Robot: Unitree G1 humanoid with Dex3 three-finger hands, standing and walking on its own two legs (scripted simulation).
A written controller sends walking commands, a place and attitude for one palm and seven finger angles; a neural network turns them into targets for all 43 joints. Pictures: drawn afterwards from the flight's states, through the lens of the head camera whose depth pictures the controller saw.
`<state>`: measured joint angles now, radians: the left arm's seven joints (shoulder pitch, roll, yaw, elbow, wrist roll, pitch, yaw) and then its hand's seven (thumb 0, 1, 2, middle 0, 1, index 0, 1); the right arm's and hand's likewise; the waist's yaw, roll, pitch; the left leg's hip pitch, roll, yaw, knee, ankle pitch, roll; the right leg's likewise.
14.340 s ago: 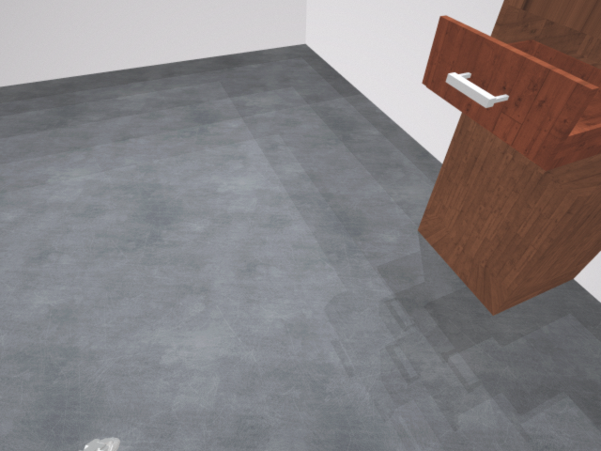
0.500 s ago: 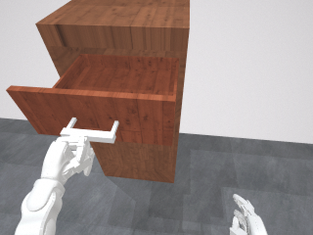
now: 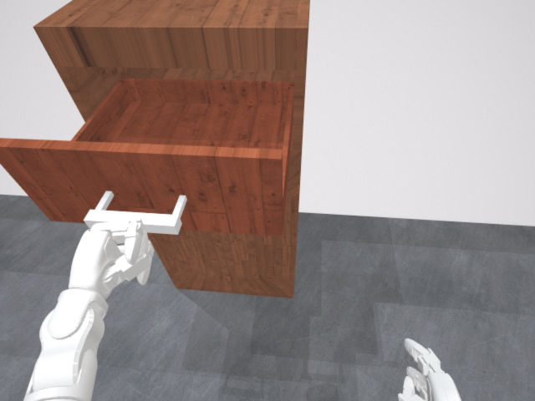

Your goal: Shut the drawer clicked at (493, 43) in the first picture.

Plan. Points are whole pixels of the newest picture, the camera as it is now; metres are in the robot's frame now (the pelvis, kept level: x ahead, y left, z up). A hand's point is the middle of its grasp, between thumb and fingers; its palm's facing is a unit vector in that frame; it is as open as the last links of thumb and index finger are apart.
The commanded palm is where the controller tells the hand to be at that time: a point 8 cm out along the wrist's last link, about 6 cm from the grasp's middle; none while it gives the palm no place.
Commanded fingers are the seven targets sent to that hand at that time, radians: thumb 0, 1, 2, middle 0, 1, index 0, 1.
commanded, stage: bring the fist close to the handle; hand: left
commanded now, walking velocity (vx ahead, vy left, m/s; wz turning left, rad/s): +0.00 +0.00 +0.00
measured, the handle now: (138, 210) +0.36 +0.23 +0.10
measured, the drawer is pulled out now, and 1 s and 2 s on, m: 0.24 0.14 0.03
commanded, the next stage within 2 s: push the drawer shut in 0.10 s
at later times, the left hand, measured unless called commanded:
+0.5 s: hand (142, 250) +0.30 +0.20 +0.09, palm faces +0.00 -1.00 -0.06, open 3.1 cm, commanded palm +0.29 +0.25 +0.10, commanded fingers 0.00 0.90 0.90 -1.40 -1.60 -1.40 -1.60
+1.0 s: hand (164, 206) +0.38 +0.19 +0.09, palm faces -0.02 -1.00 -0.04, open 3.2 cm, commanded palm +0.36 +0.24 +0.10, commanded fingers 0.00 0.90 0.90 -1.40 -1.60 -1.40 -1.60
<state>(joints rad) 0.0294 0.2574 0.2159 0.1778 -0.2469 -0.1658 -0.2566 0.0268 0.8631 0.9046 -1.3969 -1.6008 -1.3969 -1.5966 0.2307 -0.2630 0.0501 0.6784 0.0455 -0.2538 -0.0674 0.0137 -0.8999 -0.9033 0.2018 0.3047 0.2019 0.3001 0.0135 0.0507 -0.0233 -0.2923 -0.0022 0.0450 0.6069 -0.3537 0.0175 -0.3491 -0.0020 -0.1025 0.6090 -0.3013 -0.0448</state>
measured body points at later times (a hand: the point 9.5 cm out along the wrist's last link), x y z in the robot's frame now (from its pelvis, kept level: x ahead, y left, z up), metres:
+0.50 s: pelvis -0.01 +0.00 +0.00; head +0.01 -0.02 +0.45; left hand +0.29 +0.26 +0.10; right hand +0.16 -0.24 -0.09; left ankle -0.02 +0.11 -0.73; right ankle +0.01 -0.09 -0.73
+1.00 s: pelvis -0.01 +0.01 +0.00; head +0.03 +0.00 +0.45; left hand +0.37 +0.25 +0.10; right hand +0.10 -0.24 -0.11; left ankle -0.02 +0.11 -0.73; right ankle +0.01 -0.09 -0.73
